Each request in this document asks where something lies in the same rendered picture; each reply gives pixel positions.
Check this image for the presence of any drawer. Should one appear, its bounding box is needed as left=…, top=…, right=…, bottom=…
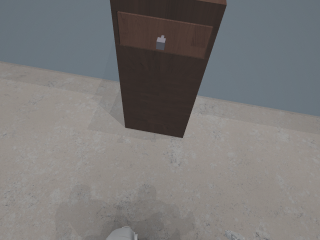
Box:
left=117, top=11, right=213, bottom=58

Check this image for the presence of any right robot hand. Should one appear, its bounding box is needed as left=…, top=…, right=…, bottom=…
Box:
left=225, top=230, right=245, bottom=240

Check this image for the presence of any cabinet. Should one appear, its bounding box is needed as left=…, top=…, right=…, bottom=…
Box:
left=110, top=0, right=227, bottom=138

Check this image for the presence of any robot left thigh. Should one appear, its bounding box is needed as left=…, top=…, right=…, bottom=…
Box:
left=106, top=227, right=138, bottom=240

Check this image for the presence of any handle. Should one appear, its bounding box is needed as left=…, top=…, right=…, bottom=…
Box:
left=156, top=35, right=166, bottom=50

